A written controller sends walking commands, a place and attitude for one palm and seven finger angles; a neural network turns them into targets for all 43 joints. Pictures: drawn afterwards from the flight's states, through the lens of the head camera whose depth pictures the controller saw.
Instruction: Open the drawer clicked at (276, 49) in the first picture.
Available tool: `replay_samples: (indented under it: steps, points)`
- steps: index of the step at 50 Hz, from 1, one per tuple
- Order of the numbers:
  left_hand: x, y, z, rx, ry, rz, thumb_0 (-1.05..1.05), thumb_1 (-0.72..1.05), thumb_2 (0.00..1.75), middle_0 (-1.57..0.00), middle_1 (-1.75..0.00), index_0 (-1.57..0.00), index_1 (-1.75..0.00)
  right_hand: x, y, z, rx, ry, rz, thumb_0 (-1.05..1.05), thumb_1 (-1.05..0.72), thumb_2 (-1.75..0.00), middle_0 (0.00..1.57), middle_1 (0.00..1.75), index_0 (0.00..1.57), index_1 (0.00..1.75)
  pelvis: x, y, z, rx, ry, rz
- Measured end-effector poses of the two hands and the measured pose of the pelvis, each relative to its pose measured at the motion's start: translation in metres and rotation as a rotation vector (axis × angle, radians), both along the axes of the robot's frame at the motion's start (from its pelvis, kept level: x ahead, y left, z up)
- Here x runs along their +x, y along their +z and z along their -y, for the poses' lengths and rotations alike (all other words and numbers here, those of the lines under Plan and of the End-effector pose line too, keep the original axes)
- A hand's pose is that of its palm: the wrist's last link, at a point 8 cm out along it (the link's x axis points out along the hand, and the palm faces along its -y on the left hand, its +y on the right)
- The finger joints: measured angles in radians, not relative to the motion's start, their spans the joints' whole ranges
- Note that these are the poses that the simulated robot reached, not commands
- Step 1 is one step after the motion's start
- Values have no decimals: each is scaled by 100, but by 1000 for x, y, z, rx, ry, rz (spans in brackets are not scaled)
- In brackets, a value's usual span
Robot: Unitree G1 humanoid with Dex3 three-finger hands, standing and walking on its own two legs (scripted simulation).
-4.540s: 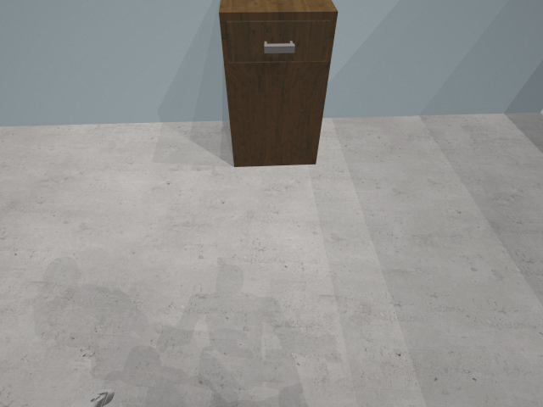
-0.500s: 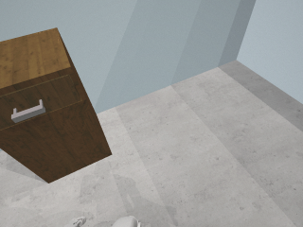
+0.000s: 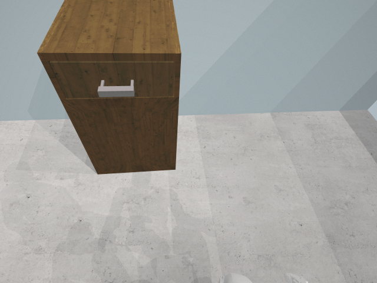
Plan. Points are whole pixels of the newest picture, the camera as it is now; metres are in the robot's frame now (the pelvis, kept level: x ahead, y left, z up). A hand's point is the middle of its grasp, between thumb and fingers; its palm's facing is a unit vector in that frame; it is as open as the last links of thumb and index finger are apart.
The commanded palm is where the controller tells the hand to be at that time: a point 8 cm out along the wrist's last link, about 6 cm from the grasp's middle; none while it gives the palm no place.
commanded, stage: turn to face it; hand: left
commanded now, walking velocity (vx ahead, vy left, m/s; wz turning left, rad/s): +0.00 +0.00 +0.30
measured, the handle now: (117, 87) +0.73 +0.32 -0.09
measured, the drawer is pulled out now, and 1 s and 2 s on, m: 0.00 0.00 0.00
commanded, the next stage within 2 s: take the last steps up to it in 0.28 s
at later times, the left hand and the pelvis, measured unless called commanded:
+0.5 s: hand out of the picture +0.02 +0.15 -0.15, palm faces +0.19 -0.95 -0.26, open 7.3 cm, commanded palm none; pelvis -0.01 -0.05 +0.00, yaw +10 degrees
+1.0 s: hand out of the picture +0.04 +0.21 -0.17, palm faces +0.23 -0.96 -0.16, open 7.4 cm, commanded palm none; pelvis +0.07 +0.03 +0.01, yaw +11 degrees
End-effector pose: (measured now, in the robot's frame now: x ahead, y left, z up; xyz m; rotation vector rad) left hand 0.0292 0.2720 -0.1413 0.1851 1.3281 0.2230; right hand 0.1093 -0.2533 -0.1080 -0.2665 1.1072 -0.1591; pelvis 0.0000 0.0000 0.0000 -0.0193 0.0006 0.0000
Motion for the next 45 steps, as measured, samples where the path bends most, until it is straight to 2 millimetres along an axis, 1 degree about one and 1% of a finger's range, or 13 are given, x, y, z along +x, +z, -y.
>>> replay_samples:
  steps: [4,7,14,16,21,27,32,36,38,39,41,43,45]
  points:
    - [8,8,2,9,11,45,0,91,90,-19,-30,-20,-30,-9,-5,-7,28,8,-26,0,-90,-90,20,30,21,30,-1,3,1,3,28,2]
    - [16,13,11,15,13,76,0,91,90,-19,-30,-20,-30,-20,-13,-8,54,4,-56,0,-90,-90,20,30,21,30,-2,3,6,11,45,3]
    - [27,18,47,38,5,152,0,91,90,-19,-30,-20,-30,-48,-44,12,117,-13,-135,0,-90,-90,20,30,21,30,-6,-7,31,43,80,-1]
    - [22,22,59,40,5,159,0,91,90,-19,-30,-20,-30,-54,-49,18,126,-17,-160,0,-90,-90,20,30,21,30,-9,-7,37,39,96,6]
    - [0,28,78,25,52,145,0,91,90,-20,-30,-21,-30,-61,-45,31,122,1,-205,0,-90,-90,20,30,20,30,-12,2,45,53,140,15]
    - [-36,25,80,8,131,112,0,92,90,-20,-30,-21,-30,-59,-36,34,96,53,-239,0,-91,-90,19,30,20,30,-10,6,45,46,182,12]
    - [-82,15,76,-35,198,15,0,92,90,-20,-30,-21,-30,-36,-27,17,72,110,-221,0,-91,-90,19,30,20,30,-4,7,32,36,195,0]
    - [-121,1,69,-87,256,-102,0,91,90,-20,-30,-21,-30,-7,-20,-11,52,153,-156,0,-91,-90,19,30,20,30,4,3,12,16,198,-4]
    - [-134,-9,63,-114,273,-162,0,91,90,-20,-30,-20,-30,4,-22,-26,42,159,-114,0,-91,-90,19,30,20,30,10,-4,0,4,197,-2]
    - [-137,-11,59,-124,270,-191,0,91,90,-20,-30,-20,-30,6,-21,-33,43,153,-100,0,-91,-90,19,30,20,30,13,-5,-4,10,189,2]
    - [-132,-11,53,-137,253,-225,0,91,90,-20,-30,-20,-30,5,-18,-44,50,137,-91,0,-91,-90,19,30,20,30,22,-2,-12,11,176,8]
    - [-115,-9,44,-142,237,-218,1,91,90,-19,-30,-20,-30,-1,-16,-50,46,108,-107,0,-91,-90,20,30,20,30,32,2,-18,8,179,10]
    - [-90,-6,35,-140,224,-178,1,91,90,-19,-30,-20,-30,-10,-16,-53,43,90,-150,0,-92,-90,20,30,20,30,42,5,-23,8,185,12]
